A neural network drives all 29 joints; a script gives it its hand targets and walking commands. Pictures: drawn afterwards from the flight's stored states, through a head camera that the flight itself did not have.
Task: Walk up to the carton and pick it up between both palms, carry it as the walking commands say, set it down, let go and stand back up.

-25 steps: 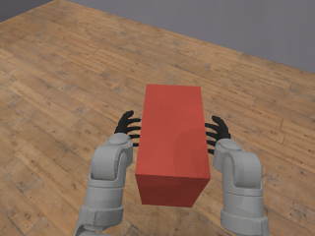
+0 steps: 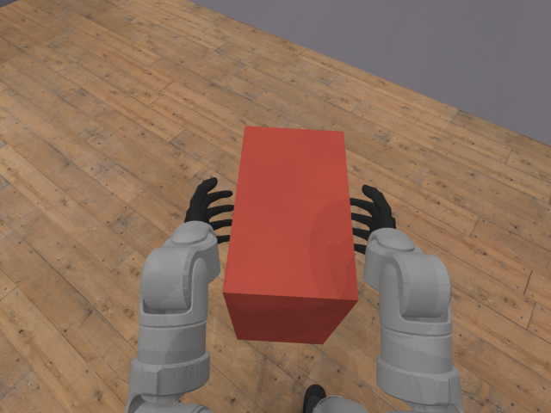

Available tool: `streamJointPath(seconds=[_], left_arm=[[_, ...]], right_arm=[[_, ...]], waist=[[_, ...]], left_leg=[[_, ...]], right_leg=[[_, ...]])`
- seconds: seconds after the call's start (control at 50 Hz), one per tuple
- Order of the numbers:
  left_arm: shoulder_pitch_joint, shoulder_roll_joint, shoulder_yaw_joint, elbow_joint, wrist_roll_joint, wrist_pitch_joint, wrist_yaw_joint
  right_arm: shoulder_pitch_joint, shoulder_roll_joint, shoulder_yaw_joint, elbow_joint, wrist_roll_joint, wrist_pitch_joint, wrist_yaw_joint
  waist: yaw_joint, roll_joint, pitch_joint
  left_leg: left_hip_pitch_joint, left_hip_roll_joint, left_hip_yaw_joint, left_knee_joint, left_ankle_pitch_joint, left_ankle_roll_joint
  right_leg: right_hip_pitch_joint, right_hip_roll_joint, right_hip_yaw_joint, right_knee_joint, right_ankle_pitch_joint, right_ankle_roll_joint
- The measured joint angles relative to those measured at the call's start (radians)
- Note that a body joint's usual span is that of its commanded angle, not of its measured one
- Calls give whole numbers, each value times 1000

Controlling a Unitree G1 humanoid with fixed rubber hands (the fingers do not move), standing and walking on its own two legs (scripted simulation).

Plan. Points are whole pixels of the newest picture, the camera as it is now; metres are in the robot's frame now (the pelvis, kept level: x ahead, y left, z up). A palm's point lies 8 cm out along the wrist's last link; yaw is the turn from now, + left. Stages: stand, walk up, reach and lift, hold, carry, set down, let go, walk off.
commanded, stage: carry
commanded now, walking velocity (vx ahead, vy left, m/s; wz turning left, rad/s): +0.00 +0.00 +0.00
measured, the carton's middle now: (286, 243) +0.35 -0.01 +0.00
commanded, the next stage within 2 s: none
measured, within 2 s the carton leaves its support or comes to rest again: neither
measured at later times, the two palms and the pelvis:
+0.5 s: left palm (184, 181) +0.41 +0.14 +0.08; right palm (343, 176) +0.42 -0.09 +0.08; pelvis +0.11 +0.02 -0.01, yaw +0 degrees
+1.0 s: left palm (179, 202) +0.37 +0.14 +0.08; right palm (349, 200) +0.37 -0.10 +0.08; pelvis +0.07 +0.02 -0.01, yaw -1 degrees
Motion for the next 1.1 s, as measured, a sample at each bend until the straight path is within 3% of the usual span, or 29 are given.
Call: streamJointPath(seconds=[0.04,0.1,0.18,0.26,0.34,0.54,1.1], left_arm=[[-1,0,-4,19,11,-8,-6],[-18,-7,5,58,26,-6,-14],[-18,-7,13,80,31,14,-16],[-2,0,8,81,27,19,-15],[27,11,10,101,21,19,-14],[36,14,13,109,12,-1,-11],[44,17,6,140,15,16,-14]], right_arm=[[-4,0,-10,15,1,-5,0],[-5,1,-24,40,5,-4,-2],[-7,1,-27,68,6,11,-4],[-8,2,-25,82,7,17,-6],[0,0,-4,137,4,8,-3],[-7,2,-2,154,-12,-5,6],[7,-3,-2,178,-1,10,0]], waist=[[1,31,-22],[7,31,-43],[13,13,-57],[14,28,-71],[25,-1,-107],[32,4,-106],[27,16,-131]], left_leg=[[-30,25,-16,130,-72,-22],[-126,27,-54,322,-182,-48],[-186,42,-59,261,-137,-70],[-148,76,-42,63,119,-61],[-126,66,-23,109,39,-38],[-150,62,-16,191,-26,-19],[-161,66,-11,130,66,-20]], right_leg=[[29,20,-24,14,-68,-70],[53,27,-31,14,-148,-100],[92,18,-29,-1,-169,-88],[112,25,-30,67,-236,-71],[131,10,-12,111,-291,-55],[120,0,-4,160,-327,-34],[102,8,-2,107,-237,-47]])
